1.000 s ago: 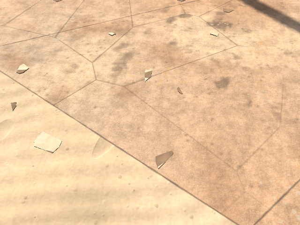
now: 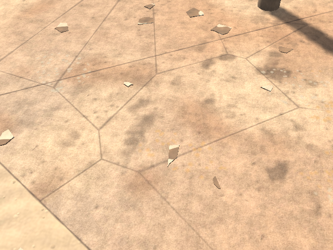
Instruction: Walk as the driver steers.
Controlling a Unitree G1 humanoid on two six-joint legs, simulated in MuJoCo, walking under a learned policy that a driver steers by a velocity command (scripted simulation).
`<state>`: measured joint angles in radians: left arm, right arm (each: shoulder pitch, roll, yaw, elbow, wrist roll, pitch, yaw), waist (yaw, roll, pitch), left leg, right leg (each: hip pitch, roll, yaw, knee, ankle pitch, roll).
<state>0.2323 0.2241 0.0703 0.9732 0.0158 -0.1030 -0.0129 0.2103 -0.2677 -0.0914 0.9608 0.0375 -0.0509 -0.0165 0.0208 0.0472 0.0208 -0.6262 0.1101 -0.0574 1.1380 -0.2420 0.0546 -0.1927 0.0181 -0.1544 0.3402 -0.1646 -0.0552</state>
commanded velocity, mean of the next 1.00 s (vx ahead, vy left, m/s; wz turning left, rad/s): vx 0.50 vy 0.00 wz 0.37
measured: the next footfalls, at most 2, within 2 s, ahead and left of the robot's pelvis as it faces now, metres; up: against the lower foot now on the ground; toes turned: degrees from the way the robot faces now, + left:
left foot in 0.34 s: +0.33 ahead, +0.16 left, +0.00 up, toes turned +15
right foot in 0.82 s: +0.68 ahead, +0.08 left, +0.00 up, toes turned +25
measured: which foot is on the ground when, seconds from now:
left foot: up 0.00-0.32, down 0.34-0.84, up 0.86-1.00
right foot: down 0.00-0.32, up 0.34-0.80, down 0.82-1.00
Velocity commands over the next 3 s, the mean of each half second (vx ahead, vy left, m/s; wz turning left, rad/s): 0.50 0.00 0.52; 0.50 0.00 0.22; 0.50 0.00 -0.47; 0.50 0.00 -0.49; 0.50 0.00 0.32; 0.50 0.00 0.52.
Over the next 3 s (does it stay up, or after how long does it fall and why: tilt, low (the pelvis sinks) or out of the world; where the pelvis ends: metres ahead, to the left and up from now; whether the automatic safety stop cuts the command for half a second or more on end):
stays up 1.67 0.17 -0.01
